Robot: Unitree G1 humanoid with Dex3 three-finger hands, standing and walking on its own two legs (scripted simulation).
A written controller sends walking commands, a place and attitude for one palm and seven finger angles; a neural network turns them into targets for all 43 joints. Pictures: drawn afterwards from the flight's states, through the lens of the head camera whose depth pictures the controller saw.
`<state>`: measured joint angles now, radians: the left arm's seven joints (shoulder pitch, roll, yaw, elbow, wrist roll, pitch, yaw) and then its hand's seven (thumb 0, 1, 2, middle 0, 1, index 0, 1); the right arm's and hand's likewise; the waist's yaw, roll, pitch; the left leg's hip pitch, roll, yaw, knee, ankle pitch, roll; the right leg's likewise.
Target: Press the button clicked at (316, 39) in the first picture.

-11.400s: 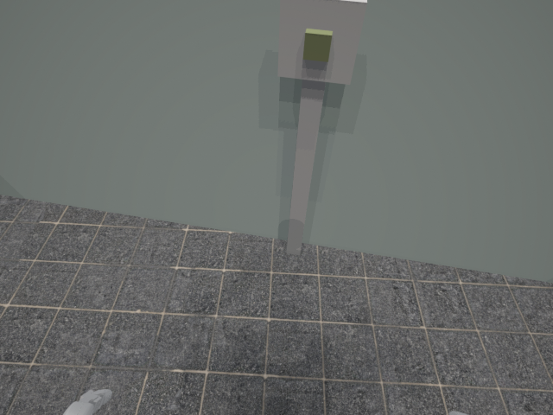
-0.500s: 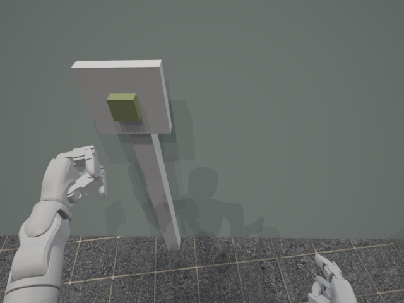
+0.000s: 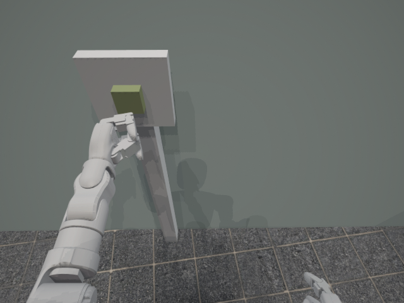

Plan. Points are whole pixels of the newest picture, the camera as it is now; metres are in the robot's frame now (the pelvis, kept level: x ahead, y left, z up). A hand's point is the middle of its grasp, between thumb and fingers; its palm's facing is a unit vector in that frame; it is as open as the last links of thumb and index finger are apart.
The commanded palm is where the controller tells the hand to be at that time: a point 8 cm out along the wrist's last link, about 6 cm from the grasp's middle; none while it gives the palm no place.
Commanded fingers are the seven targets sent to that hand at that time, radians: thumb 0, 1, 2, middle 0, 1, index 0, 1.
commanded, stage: aim a knuckle at the button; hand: left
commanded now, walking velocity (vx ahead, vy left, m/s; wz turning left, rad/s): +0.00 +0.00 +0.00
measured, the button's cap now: (129, 98) +0.49 +0.18 +0.15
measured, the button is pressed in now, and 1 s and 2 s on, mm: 0 0 0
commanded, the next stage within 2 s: none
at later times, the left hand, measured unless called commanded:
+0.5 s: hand (138, 143) +0.39 +0.15 +0.11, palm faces +0.07 -1.00 +0.00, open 3.1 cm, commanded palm +0.37 +0.20 +0.13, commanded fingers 0.00 0.90 0.90 -1.30 -1.50 -1.30 -1.50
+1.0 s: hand (142, 139) +0.40 +0.14 +0.12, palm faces +0.06 -1.00 +0.00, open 3.1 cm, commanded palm +0.37 +0.20 +0.12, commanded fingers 0.00 0.90 0.90 -1.30 -1.50 -1.30 -1.50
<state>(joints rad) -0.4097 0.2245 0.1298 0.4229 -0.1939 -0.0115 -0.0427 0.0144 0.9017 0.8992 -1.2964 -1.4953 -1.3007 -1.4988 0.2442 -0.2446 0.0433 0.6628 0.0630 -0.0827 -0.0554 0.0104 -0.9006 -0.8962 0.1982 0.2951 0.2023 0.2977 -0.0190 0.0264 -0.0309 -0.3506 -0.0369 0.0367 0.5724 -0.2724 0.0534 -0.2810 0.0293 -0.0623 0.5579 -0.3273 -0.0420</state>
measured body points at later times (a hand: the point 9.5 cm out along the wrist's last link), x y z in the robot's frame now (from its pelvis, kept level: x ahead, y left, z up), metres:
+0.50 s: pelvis +0.01 +0.00 +0.00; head +0.03 -0.01 +0.45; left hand +0.39 +0.20 +0.12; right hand +0.11 -0.26 -0.11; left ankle +0.01 +0.08 -0.73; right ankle -0.02 -0.09 -0.73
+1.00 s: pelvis +0.00 -0.01 +0.00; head +0.02 -0.02 +0.45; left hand +0.39 +0.20 +0.12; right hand +0.13 -0.26 -0.11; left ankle +0.01 +0.08 -0.73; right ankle -0.02 -0.09 -0.73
